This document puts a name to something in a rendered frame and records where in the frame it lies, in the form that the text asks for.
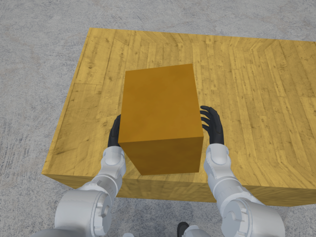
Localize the right robot forearm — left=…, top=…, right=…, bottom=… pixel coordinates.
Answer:
left=203, top=143, right=266, bottom=217

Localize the right robot hand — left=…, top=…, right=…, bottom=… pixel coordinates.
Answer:
left=200, top=106, right=224, bottom=145

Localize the pedestal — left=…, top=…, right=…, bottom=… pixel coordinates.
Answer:
left=41, top=28, right=316, bottom=207

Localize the left robot hand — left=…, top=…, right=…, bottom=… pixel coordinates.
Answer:
left=108, top=114, right=121, bottom=147

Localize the right robot shin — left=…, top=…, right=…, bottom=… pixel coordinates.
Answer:
left=185, top=225, right=199, bottom=233

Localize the robot left upper arm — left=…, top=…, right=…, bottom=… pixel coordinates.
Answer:
left=30, top=190, right=112, bottom=237

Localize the robot right foot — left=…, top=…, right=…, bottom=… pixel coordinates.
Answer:
left=177, top=222, right=189, bottom=237

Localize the left robot forearm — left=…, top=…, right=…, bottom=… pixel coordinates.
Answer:
left=55, top=146, right=126, bottom=223

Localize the carton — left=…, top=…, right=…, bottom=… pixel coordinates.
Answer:
left=118, top=64, right=204, bottom=175

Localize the robot right upper arm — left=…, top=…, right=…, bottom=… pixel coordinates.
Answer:
left=221, top=198, right=285, bottom=237

